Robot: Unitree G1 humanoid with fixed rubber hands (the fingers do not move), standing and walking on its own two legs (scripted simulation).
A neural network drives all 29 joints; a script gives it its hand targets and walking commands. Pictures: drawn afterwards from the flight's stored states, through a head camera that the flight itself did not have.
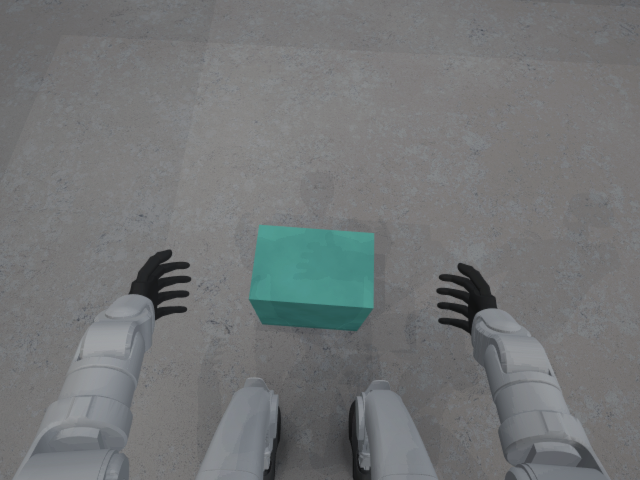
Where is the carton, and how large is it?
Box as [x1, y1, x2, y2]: [249, 225, 373, 330]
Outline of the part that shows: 259,225 249,300 261,322 265,324 356,330 373,307 373,233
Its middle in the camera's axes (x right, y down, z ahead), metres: -0.01 +0.11 +1.00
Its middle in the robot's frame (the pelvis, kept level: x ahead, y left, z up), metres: +0.50 +0.01 -0.54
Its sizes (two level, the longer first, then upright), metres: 0.270 0.178 0.289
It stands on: the floor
